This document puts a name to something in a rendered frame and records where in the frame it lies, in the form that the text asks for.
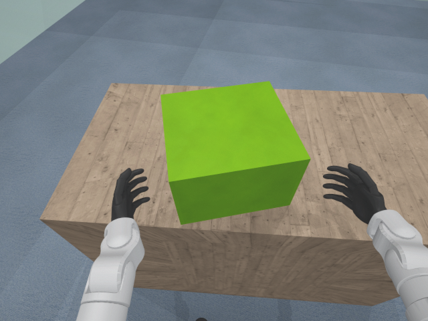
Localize carton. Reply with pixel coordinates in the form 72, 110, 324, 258
160, 81, 311, 225

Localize left robot forearm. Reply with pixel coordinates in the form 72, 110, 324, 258
76, 217, 144, 321

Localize pedestal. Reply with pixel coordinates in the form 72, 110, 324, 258
39, 83, 428, 306

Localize left robot hand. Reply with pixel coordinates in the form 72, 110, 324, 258
111, 168, 150, 221

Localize right robot hand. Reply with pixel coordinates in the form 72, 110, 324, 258
323, 163, 387, 224

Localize right robot forearm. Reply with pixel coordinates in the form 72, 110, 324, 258
366, 209, 428, 321

